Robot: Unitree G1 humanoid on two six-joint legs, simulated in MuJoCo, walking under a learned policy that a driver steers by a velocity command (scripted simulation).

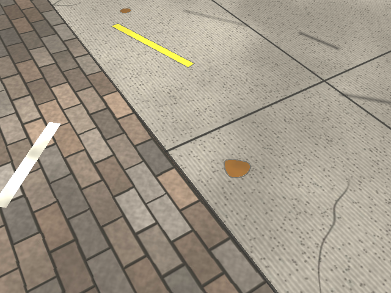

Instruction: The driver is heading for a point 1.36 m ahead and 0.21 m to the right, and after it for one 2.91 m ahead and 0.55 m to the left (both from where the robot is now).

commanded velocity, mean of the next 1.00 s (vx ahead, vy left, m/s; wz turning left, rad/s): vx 0.47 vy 0.00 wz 0.01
